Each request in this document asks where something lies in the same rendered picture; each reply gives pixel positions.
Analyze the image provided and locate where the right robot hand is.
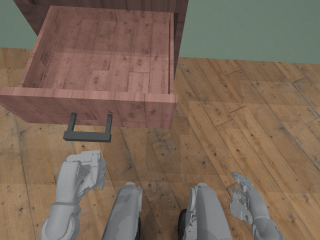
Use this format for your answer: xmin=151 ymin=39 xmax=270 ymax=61
xmin=229 ymin=171 xmax=271 ymax=226

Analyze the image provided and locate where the robot right forearm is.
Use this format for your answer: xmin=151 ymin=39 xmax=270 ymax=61
xmin=251 ymin=217 xmax=286 ymax=240

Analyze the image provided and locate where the handle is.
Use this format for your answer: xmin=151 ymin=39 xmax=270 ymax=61
xmin=63 ymin=112 xmax=113 ymax=143

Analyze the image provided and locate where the right robot shin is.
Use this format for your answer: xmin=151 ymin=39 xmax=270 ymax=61
xmin=182 ymin=182 xmax=216 ymax=240

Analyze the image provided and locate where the robot right foot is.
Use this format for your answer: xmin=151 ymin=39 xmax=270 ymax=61
xmin=177 ymin=209 xmax=187 ymax=240

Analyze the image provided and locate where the left robot hand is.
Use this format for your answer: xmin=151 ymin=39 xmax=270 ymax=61
xmin=55 ymin=150 xmax=107 ymax=205

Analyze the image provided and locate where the drawer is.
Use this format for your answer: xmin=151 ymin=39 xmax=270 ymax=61
xmin=0 ymin=5 xmax=178 ymax=129

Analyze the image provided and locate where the robot left forearm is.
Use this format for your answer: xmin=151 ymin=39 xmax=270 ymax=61
xmin=40 ymin=202 xmax=82 ymax=240

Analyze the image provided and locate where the cabinet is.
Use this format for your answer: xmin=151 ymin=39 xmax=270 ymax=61
xmin=13 ymin=0 xmax=189 ymax=80

